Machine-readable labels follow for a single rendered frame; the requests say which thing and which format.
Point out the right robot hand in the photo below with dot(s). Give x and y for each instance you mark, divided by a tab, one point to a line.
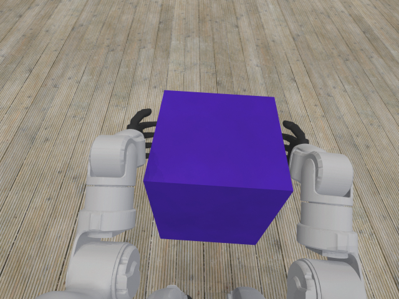
294	141

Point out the right robot forearm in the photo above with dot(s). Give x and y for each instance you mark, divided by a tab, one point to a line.
326	183

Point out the left robot hand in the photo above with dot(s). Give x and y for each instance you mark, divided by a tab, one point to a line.
136	125

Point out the right robot thigh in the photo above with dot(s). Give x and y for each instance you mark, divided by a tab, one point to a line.
245	293

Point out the left robot forearm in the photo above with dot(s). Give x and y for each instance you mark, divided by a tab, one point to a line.
112	166

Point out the left robot shin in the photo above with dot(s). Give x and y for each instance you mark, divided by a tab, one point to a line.
173	286

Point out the robot left upper arm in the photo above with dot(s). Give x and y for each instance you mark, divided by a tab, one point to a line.
101	270

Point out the robot right upper arm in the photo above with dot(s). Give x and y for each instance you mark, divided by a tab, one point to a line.
323	279

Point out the carton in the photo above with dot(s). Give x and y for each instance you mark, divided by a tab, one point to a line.
217	169

